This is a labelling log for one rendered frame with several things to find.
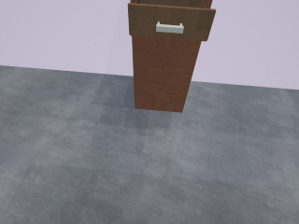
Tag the cabinet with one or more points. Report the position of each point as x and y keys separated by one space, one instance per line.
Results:
x=162 y=69

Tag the handle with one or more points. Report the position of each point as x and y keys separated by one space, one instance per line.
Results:
x=167 y=28

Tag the drawer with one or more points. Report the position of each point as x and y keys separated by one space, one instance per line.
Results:
x=196 y=19

